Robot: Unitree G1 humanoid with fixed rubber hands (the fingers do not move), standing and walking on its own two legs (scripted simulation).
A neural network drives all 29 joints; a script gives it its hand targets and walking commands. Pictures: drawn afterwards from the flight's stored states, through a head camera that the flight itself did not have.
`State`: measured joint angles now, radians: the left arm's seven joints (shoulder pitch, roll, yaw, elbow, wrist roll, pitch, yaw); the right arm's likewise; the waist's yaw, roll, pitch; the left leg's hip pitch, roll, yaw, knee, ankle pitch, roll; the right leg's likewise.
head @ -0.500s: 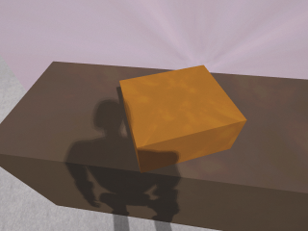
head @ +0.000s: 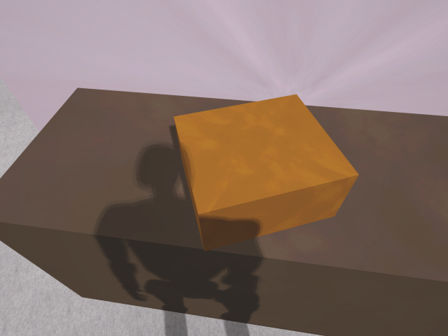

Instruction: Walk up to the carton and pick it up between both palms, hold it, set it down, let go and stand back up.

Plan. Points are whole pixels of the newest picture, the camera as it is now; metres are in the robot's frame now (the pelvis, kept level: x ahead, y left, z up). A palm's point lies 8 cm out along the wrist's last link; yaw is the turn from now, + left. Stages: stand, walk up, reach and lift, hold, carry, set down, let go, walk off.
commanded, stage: stand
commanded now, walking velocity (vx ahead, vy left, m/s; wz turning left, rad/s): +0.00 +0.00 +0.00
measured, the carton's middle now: (254, 166) +0.49 -0.04 -0.02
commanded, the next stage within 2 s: walk up in 0.50 s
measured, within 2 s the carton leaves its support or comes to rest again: neither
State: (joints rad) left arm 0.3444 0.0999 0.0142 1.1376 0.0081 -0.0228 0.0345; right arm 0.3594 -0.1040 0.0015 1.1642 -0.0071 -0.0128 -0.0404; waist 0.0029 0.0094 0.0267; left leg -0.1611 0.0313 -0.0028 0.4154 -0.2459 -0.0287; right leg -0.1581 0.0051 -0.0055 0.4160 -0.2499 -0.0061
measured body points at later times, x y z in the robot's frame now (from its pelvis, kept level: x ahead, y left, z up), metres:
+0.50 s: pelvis +0.00 +0.00 +0.00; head +0.01 +0.00 +0.45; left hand -0.04 +0.21 -0.16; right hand -0.05 -0.20 -0.16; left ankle -0.02 +0.14 -0.74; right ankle -0.02 -0.12 -0.74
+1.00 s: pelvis +0.02 +0.01 -0.01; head +0.03 +0.01 +0.44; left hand +0.02 +0.25 -0.16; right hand -0.02 -0.23 -0.16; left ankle -0.02 +0.14 -0.74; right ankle -0.02 -0.12 -0.74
